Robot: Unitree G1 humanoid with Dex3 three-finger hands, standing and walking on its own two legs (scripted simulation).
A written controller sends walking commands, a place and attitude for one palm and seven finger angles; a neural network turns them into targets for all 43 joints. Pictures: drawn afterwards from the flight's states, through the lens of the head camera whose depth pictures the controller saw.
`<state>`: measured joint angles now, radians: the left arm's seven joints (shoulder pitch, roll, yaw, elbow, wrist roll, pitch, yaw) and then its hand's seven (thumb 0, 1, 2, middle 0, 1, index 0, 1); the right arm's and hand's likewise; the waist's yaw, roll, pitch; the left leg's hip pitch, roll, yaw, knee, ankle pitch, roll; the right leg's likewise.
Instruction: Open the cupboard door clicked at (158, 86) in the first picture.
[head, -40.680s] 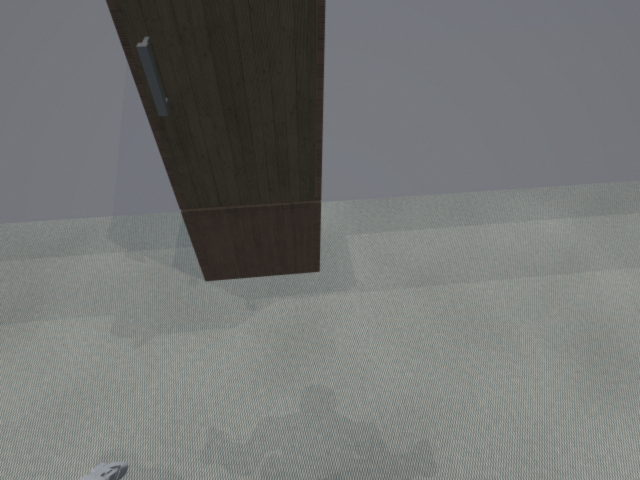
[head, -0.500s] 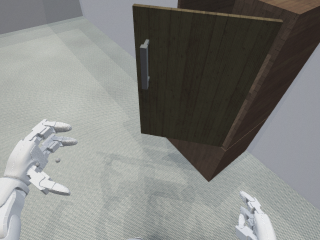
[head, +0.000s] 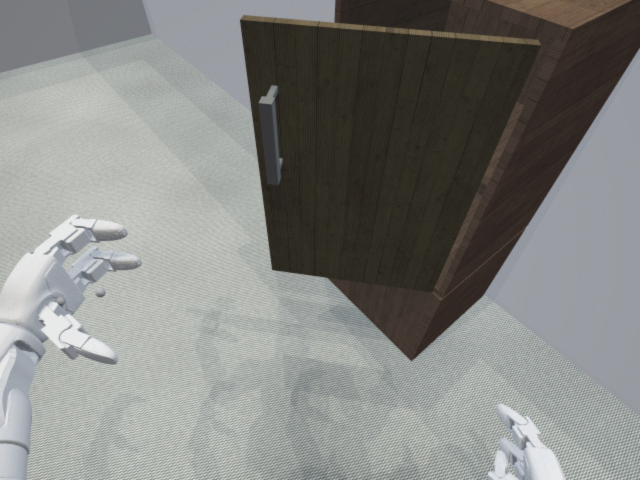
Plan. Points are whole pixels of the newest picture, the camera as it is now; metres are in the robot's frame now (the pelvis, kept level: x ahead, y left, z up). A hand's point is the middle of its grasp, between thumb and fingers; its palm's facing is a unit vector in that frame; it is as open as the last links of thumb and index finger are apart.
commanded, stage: raise the hand with hooked fingers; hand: left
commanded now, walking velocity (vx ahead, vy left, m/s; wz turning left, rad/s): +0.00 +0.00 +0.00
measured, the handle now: (273, 137) +0.61 +0.12 +0.09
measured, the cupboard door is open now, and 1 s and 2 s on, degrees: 41 41 41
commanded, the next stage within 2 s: move the hooked fingers beside the handle in 0.26 s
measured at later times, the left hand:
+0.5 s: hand (112, 285) +0.30 +0.26 +0.11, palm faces -0.06 -1.00 -0.01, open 14.0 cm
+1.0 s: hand (160, 226) +0.39 +0.24 +0.10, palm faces -0.10 -1.00 +0.00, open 14.0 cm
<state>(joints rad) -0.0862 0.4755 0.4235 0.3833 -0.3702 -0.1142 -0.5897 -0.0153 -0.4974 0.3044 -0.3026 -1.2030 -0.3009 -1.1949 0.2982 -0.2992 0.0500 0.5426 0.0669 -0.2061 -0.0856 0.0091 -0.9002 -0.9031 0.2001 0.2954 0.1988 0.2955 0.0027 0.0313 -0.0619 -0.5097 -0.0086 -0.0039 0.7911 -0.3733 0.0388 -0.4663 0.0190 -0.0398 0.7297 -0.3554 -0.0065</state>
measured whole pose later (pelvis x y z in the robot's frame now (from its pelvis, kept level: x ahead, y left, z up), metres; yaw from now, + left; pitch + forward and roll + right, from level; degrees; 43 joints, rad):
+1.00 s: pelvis +0.00 +0.00 +0.00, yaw -1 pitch +9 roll -2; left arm -0.50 0.50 0.37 0.79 -0.27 -0.19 -0.52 -0.02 -0.50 0.30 -0.30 -1.20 -0.30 -1.20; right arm 0.35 -0.30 0.05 0.59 0.06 -0.10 -0.08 0.01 -0.90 -0.90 0.20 0.30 0.20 0.30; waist -0.05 0.02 -0.07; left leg -0.59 0.00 0.00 0.81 -0.38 0.03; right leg -0.56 0.03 -0.03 0.76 -0.36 -0.01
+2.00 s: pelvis +0.01 +0.00 -0.03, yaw -3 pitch +22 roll -4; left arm -1.19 0.78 0.42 1.37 -0.05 -0.24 -0.40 -0.02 -0.50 0.30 -0.30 -1.20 -0.30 -1.19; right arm 0.47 -0.31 0.07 0.61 0.00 0.04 -0.04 0.00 -0.90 -0.90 0.20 0.30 0.20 0.30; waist -0.25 0.03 -0.06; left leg -0.93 0.04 0.00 0.96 -0.43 0.04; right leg -0.87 0.06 -0.04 0.85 -0.37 0.00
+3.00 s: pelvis +0.01 +0.00 -0.03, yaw -3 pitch +23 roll -5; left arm -1.19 0.75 0.42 1.35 -0.04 -0.26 -0.35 -0.02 -0.50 0.30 -0.30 -1.20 -0.30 -1.20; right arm 0.48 -0.30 0.07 0.61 -0.01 0.06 -0.03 0.00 -0.90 -0.90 0.20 0.30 0.20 0.30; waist -0.26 0.04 -0.07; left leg -0.94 0.04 -0.01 0.98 -0.43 0.04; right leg -0.88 0.06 -0.04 0.86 -0.38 0.00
